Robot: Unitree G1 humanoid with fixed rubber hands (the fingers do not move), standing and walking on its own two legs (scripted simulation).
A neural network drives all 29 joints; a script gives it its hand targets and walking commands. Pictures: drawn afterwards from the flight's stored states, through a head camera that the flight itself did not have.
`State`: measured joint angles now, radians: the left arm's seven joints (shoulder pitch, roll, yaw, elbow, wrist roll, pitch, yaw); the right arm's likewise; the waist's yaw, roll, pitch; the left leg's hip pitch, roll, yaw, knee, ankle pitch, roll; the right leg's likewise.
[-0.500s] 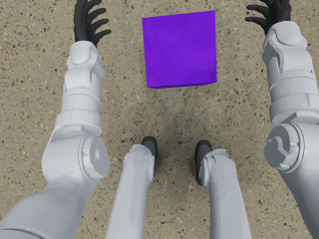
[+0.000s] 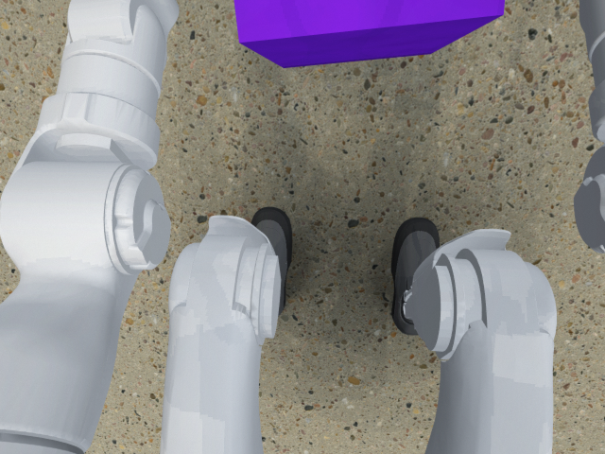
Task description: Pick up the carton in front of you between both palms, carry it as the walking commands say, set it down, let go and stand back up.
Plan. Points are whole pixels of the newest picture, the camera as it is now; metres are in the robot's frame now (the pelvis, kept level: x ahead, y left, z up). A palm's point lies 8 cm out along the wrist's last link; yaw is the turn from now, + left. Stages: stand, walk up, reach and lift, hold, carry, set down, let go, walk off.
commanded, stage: reach and lift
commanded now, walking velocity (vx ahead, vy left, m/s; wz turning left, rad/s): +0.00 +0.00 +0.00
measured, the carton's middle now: out of the picture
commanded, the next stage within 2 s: none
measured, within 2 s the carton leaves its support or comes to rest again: leaves its support in 0.98 s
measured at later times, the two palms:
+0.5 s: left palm out of the picture +0.57 +0.18 -0.19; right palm out of the picture +0.59 -0.16 -0.19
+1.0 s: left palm out of the picture +0.57 +0.16 -0.18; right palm out of the picture +0.59 -0.14 -0.19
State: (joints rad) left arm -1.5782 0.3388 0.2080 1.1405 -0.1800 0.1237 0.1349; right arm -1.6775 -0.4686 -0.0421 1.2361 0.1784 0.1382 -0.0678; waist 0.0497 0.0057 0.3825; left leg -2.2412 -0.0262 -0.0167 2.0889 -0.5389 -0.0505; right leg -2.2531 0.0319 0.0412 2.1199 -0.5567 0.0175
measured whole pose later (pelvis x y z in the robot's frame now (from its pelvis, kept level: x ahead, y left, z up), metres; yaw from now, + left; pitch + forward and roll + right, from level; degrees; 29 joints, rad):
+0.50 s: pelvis +0.01 +0.00 -0.02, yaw +0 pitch +36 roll +2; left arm -1.58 0.33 0.16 1.16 -0.20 0.08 0.13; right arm -1.65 -0.43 -0.03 1.23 0.19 0.09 -0.08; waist 0.04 0.01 0.44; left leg -2.24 -0.03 -0.01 2.19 -0.59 -0.05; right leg -2.24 0.03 0.04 2.22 -0.61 0.03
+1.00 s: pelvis +0.01 +0.00 -0.03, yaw -1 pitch +36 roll +2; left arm -1.48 0.25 0.26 0.90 -0.11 0.26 0.14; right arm -1.53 -0.32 -0.13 0.97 0.09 0.26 -0.11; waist 0.04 0.00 0.41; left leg -2.24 -0.04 -0.03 2.23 -0.61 -0.06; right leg -2.25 0.04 0.03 2.25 -0.63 0.01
